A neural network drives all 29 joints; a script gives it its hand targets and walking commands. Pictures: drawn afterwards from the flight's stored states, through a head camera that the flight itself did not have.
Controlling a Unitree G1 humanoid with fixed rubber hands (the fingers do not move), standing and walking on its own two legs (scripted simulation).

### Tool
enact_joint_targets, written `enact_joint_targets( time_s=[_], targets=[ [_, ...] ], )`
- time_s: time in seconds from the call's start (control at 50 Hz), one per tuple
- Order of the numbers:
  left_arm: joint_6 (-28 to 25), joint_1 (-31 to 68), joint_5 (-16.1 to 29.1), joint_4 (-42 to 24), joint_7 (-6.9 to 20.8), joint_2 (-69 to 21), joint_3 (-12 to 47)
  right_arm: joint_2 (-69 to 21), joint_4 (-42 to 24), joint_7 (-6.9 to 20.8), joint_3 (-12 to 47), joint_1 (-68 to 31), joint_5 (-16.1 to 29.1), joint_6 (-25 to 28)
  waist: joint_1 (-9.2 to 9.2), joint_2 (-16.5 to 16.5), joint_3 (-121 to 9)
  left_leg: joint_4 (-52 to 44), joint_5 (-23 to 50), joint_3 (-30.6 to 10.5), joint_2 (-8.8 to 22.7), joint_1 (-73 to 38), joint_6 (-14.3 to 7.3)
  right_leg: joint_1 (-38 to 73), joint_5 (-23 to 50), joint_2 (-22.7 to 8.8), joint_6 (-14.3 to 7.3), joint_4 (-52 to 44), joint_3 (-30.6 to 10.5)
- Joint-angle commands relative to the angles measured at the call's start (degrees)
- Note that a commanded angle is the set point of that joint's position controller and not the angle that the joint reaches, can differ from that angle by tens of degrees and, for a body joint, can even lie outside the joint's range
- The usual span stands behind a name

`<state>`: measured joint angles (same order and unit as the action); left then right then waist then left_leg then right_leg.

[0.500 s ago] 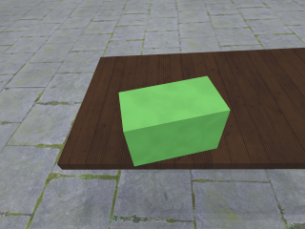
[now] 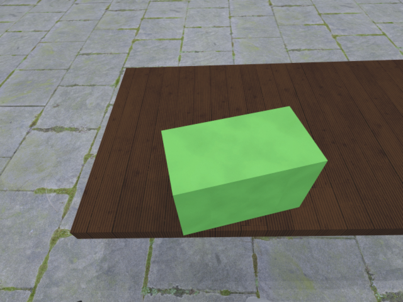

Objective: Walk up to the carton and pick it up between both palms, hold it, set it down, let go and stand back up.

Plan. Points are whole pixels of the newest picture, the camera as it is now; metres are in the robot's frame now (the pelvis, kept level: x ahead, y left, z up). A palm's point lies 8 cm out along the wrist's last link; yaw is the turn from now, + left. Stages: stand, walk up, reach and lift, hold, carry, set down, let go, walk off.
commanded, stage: walk up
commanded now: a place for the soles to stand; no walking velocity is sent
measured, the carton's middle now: (235, 171) +0.40 -0.07 -0.01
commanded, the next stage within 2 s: none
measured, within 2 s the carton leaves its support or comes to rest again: neither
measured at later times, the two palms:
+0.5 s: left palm out of the picture +0.13 +0.29 -0.08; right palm out of the picture +0.05 -0.33 -0.10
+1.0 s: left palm out of the picture +0.10 +0.28 -0.08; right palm out of the picture +0.04 -0.34 -0.11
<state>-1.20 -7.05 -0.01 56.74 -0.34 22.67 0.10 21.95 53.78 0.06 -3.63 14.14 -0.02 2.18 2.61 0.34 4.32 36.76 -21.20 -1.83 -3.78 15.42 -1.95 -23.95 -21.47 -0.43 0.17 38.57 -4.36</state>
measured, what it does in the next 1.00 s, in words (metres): stands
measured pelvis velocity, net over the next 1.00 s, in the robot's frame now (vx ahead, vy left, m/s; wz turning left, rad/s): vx -0.01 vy -0.03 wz -0.01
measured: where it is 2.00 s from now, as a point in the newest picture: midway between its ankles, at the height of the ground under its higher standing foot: outside the picture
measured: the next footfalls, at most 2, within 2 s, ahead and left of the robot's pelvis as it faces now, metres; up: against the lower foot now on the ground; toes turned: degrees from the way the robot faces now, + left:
none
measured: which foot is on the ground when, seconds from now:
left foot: down 0.00-1.00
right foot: down 0.00-1.00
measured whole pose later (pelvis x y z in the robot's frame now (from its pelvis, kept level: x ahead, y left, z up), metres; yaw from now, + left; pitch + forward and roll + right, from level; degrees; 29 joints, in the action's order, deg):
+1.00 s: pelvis -0.01 -0.03 +0.01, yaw -1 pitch -1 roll +2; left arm 1.3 -5.0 0.0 57.6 2.0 22.4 0.1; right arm 22.0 55.1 -0.2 -3.6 14.1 0.0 2.2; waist 0.0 -0.3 0.7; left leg 30.3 -15.3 -2.0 -1.6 14.2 0.4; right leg -21.5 -9.0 1.2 0.0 31.5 -4.2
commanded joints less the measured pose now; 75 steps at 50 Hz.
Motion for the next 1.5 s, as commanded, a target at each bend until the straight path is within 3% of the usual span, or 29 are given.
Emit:
enact_joint_targets(
  time_s=[0.0, 0.04, 0.06, 0.08, 0.12, 0.14, 0.16, 0.24, 0.44, 0.52, 0.58, 0.62, 0.66, 0.72, 0.78, 0.84, 0.86, 0.92, 1.02, 1.08, 1.12, 1.26, 1.28, 1.32, 1.38, 1.4, 1.42, 1.46, 1.48],
  targets=[
    [-0.9, -3.5, -1.3, -2.8, -1.2, 11.6, -4.4, 12.4, -2.7, -2.7, -1.9, -1.3, 1.4, 1.4, -4.14, -2.6, -13.6, 0.6, 49.5, -8.6, 10.8, -5.8, 3.5, 20.7, 28.2, -4.8, -5.4, -10.0, 1.2],
    [-1.7, -4.7, -0.9, -1.5, -1.4, 12.8, -4.4, 8.5, -2.5, -2.1, -0.4, -3.6, 1.8, 1.0, -5.25, 3.5, -16.9, 6.0, 19.6, -2.9, 3.9, 2.1, 3.8, 25.3, 36.5, -15.2, -11.1, -12.6, -14.9],
    [-1.6, 0.6, -0.2, -2.6, -1.0, 13.6, -4.1, 8.3, -2.4, -2.1, -0.1, -0.2, 1.1, 0.5, -2.71, 8.5, -16.6, 3.2, -3.1, -4.1, 3.5, 0.7, 3.0, 21.5, 30.6, -19.2, -13.9, -11.6, -17.1],
    [-1.3, 2.7, -0.5, -3.1, -0.8, 13.1, -3.9, 8.4, -1.5, -2.1, 0.4, 1.8, 0.5, 0.5, -1.7, 6.1, -15.1, 0.2, -6.2, -3.8, 3.8, 0.4, 1.5, 20.2, 25.3, -18.1, -13.9, -12.1, -17.0],
    [-0.6, 6.5, -0.6, -2.9, -0.5, 11.0, -2.9, 9.0, 0.0, -1.3, 0.3, -0.1, 0.2, 0.7, -0.54, 8.3, -8.7, -8.8, -0.3, -5.2, 4.8, -3.7, -0.4, 10.6, 9.7, -11.8, -9.3, -15.1, -12.2],
    [-0.8, 5.8, -0.6, -2.6, -0.3, 10.2, -2.4, 10.8, 0.3, -1.0, 0.0, -1.0, -0.4, 1.0, -1.45, 3.1, -9.2, -11.9, 3.2, -8.3, 6.8, -4.9, -1.4, 9.2, 9.4, -9.4, -6.9, -14.0, -10.7],
    [-0.7, 6.9, -1.1, -2.0, -0.1, 9.7, -2.2, 11.8, 0.1, -1.1, 0.1, -1.7, -0.5, 1.2, -1.4, 5.9, -6.3, -13.3, 2.3, -9.3, 8.6, -1.8, -1.9, 10.0, 7.2, -6.3, -4.8, -13.7, -8.0],
    [-1.0, 5.3, -1.2, -0.4, 0.5, 11.1, -2.4, 12.5, 1.1, -0.2, -0.4, -2.6, -0.4, 1.1, -2.23, 3.7, -7.0, -16.3, -4.2, -9.4, 8.6, -0.2, -1.5, 12.0, -3.1, -5.9, -4.3, -16.1, -8.0],
    [-1.7, 3.6, -0.5, -0.2, 0.5, 10.0, -1.9, 11.9, 0.9, -1.0, 0.4, -3.8, 0.0, 1.7, -2.81, 2.7, -15.2, -13.5, 17.8, -6.6, 9.1, -5.9, -0.5, 19.4, 26.1, -7.2, -3.3, -12.3, -5.9],
    [-1.2, 6.2, -0.2, -1.2, 0.6, 9.3, -2.0, 11.2, 0.7, -1.0, 0.9, -4.0, -0.6, 1.8, -2.4, 0.3, -11.6, -15.2, 21.2, -8.9, 10.6, -6.1, -0.6, 15.2, 19.9, -5.9, -2.8, -12.5, -4.7],
    [-0.9, 7.1, -0.5, -0.1, 0.7, 9.3, -1.8, 10.7, 0.5, -0.9, 1.0, -5.7, -1.0, 1.7, -2.66, 1.0, -8.5, -18.1, 13.4, -9.2, 11.0, -3.3, -0.9, 13.0, 12.3, -4.9, -2.4, -14.0, -3.5],
    [-0.8, 4.3, -0.1, 0.4, 0.6, 9.6, -2.0, 11.2, -0.3, -0.5, 0.8, -6.5, -0.4, 2.1, -3.11, -3.0, -9.4, -19.5, 13.2, -10.6, 11.5, -5.2, -1.5, 14.1, 12.1, -4.0, -2.5, -13.7, -3.1],
    [-1.1, 6.6, -0.7, 0.1, 0.9, 9.4, -1.9, 12.2, 0.6, -0.4, 0.5, -3.3, -1.0, 1.9, -2.25, 0.8, -9.6, -20.0, 13.8, -11.3, 11.6, -3.9, -1.6, 15.3, 10.2, -3.8, -2.8, -14.3, -3.5],
    [-0.1, 8.1, -1.0, -0.8, 1.0, 10.8, -2.9, 14.7, 0.0, -1.3, -0.4, -3.9, -0.3, 2.4, -1.56, 1.3, -8.6, -14.7, 27.9, -9.3, 11.2, -5.8, -0.6, 12.1, 24.4, -3.7, -3.3, -10.1, -3.7],
    [1.0, 7.1, -0.6, -2.9, 1.0, 11.4, -3.5, 14.0, -0.7, -1.9, -0.6, -2.3, 0.3, 2.0, -1.83, 1.2, -8.8, -12.9, 32.1, -9.4, 12.0, -6.1, -1.8, 11.2, 23.9, -3.7, -3.3, -9.6, -3.6],
    [1.9, 6.5, -0.7, -3.4, 1.4, 11.9, -3.8, 14.6, -1.1, -2.0, -1.1, -3.3, -0.6, 1.9, -1.9, -3.7, -7.2, -16.5, 20.1, -11.2, 14.4, -3.8, -2.9, 8.5, 13.8, -2.2, -3.4, -8.2, -3.0],
    [1.9, 6.0, -0.9, -2.1, 1.5, 10.5, -4.3, 15.0, -1.6, -2.2, -1.4, -3.7, -0.1, 2.0, -2.33, 0.2, -6.3, -17.7, 17.5, -15.3, 16.4, -3.0, -5.2, 8.0, 9.7, -1.1, -2.9, -6.9, -2.2],
    [1.9, 3.1, -1.8, -2.3, 1.9, 11.1, -4.2, 16.0, -3.1, -2.4, -1.8, -4.0, -0.5, 1.6, -3.42, 0.1, -7.8, -14.4, 17.9, -13.8, 16.2, -0.5, -5.8, 11.2, 12.3, -1.7, -3.0, -7.5, -2.1],
    [1.6, 3.1, -1.8, -2.5, 2.2, 11.1, -4.3, 13.5, -1.9, -2.0, -0.8, -3.9, -0.5, 1.0, -3.13, 3.0, -5.0, -13.3, 2.2, -5.7, 8.7, 4.1, -1.6, 11.8, 10.5, -5.7, -5.3, -14.1, -8.6],
    [2.1, 6.4, -2.2, -3.0, 2.3, 12.1, -4.5, 11.9, -0.9, -1.3, -0.5, -0.5, -0.4, 0.5, -2.14, 7.2, -2.0, -9.6, -5.2, -2.7, 4.4, 1.9, -1.1, 2.8, -12.9, -7.8, -6.4, -23.2, -14.1],
    [2.1, 7.3, -1.9, -3.4, 2.2, 11.4, -4.4, 11.8, 0.0, -1.2, -0.7, 2.2, -0.7, 0.6, -0.98, 11.3, -2.7, -10.2, -2.1, -2.6, 3.9, -2.3, -0.2, 1.6, -16.9, -8.3, -5.9, -25.3, -14.8],
    [2.6, 6.8, -1.9, -4.9, 2.4, 11.5, -4.7, 14.6, 0.4, -1.6, -1.4, 1.9, -1.2, 1.0, -1.57, 4.7, -2.0, -15.4, -5.2, -8.9, 7.6, 3.7, -1.9, 5.3, -8.5, -4.2, -3.9, -17.7, -11.0],
    [2.9, 5.2, -1.7, -3.7, 2.5, 12.1, -5.0, 17.0, 0.7, -1.3, -2.3, 1.4, -1.4, 0.9, -1.68, 1.8, -1.7, -18.5, -12.0, -11.3, 9.6, 4.6, -3.7, 4.2, -12.3, -1.5, -2.7, -15.6, -10.5],
    [3.0, 5.2, -2.2, -4.0, 2.5, 12.2, -5.0, 16.2, -0.4, -1.5, -2.3, 0.8, -1.2, 0.8, -2.2, 4.5, -2.8, -19.1, -12.6, -14.3, 12.2, 5.9, -4.3, 6.1, -10.2, -1.4, -2.4, -12.3, -7.7],
    [3.2, 0.0, -2.0, -2.4, 2.9, 11.8, -6.0, 17.1, -3.1, -1.7, -3.0, -5.0, -2.1, 0.5, -4.25, -5.4, -2.4, -22.6, -13.9, -17.9, 17.1, 12.0, -7.5, 12.7, -4.0, 2.7, -1.3, 4.8, -1.2],
    [3.5, 0.3, -2.8, -2.3, 2.9, 13.8, -6.8, 18.9, -4.1, -1.9, -3.2, -5.1, -2.5, 0.5, -3.54, -1.7, -0.9, -22.3, -14.0, -20.5, 19.3, 14.5, -9.5, 11.7, -3.6, 2.5, -0.8, 10.7, -0.3],
    [3.8, -1.8, -2.5, -1.8, 3.1, 12.7, -7.3, 18.1, -4.7, -2.0, -3.1, -7.2, -2.5, 0.6, -4.88, -3.5, 0.6, -22.2, -14.3, -21.5, 20.6, 18.3, -11.3, 13.7, -3.8, 2.6, -0.7, 14.3, 0.9],
    [4.2, -5.6, -2.2, -0.9, 3.1, 12.4, -6.9, 17.0, -6.3, -2.3, -3.0, -12.2, -2.0, 0.5, -7.14, -6.7, 0.6, -20.9, -9.9, -20.1, 21.4, 20.7, -11.8, 16.4, -2.2, 1.0, -1.9, 14.6, -0.4],
    [4.0, -6.3, -1.9, -2.0, 2.9, 12.5, -6.4, 17.8, -6.7, -2.1, -2.8, -13.2, -2.3, 0.2, -8.05, -5.2, 1.5, -17.4, -10.2, -16.7, 19.2, 22.1, -9.6, 16.3, -4.4, -0.1, -2.0, 7.3, 0.3]
  ],
)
